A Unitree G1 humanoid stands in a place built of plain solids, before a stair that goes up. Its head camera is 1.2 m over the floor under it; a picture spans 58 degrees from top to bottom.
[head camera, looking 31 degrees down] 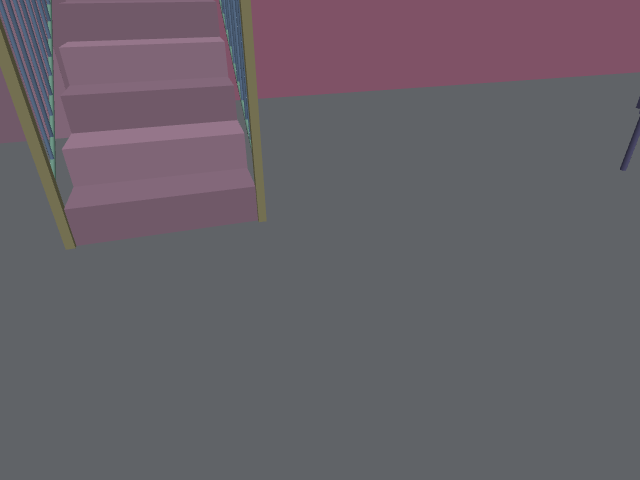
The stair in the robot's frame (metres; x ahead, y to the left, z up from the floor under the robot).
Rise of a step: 0.22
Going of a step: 0.29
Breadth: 0.97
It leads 17 degrees to the left of straight ahead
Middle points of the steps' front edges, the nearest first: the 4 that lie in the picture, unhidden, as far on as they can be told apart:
2.08 0.82 0.22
2.35 0.91 0.43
2.63 0.99 0.65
2.91 1.08 0.86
